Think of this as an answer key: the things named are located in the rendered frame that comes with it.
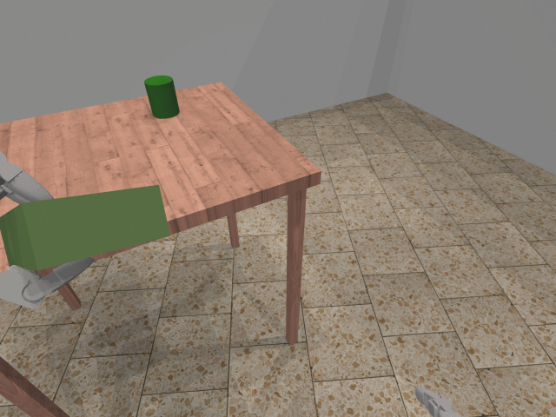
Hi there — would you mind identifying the robot left hand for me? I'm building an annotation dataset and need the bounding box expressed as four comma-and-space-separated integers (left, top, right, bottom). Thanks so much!
0, 151, 95, 309

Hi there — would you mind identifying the sponge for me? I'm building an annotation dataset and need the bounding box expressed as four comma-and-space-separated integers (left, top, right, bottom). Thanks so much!
0, 185, 170, 271

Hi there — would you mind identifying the robot right hand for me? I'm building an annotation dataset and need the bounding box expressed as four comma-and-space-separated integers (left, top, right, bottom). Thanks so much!
415, 387, 462, 417

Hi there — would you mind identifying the table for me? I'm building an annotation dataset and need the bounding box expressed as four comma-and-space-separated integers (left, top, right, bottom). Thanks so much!
0, 82, 321, 417

